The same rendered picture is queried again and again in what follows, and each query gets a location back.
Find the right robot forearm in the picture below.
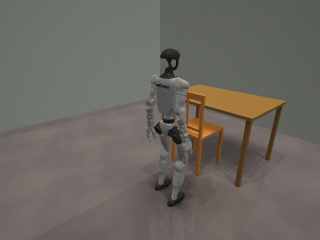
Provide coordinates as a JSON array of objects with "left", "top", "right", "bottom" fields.
[{"left": 176, "top": 107, "right": 189, "bottom": 142}]

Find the robot left hand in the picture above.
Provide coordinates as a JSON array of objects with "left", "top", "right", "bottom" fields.
[{"left": 146, "top": 124, "right": 157, "bottom": 142}]

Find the table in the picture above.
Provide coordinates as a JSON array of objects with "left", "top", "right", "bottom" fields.
[{"left": 162, "top": 84, "right": 287, "bottom": 188}]

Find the left robot forearm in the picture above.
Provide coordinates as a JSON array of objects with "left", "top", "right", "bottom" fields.
[{"left": 145, "top": 102, "right": 154, "bottom": 126}]

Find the left robot upper arm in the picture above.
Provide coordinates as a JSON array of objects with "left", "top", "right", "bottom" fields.
[{"left": 146, "top": 75, "right": 160, "bottom": 107}]

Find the robot torso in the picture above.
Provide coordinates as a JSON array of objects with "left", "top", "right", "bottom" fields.
[{"left": 155, "top": 73, "right": 180, "bottom": 137}]

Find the right robot upper arm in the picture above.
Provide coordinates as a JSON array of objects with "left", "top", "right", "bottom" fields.
[{"left": 174, "top": 78, "right": 190, "bottom": 116}]

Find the chair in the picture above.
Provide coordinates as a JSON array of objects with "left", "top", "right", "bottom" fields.
[{"left": 171, "top": 91, "right": 224, "bottom": 177}]

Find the right robot foot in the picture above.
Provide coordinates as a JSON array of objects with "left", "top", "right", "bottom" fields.
[{"left": 167, "top": 192, "right": 185, "bottom": 207}]

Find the robot right hand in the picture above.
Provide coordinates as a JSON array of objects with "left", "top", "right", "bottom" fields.
[{"left": 180, "top": 140, "right": 193, "bottom": 160}]

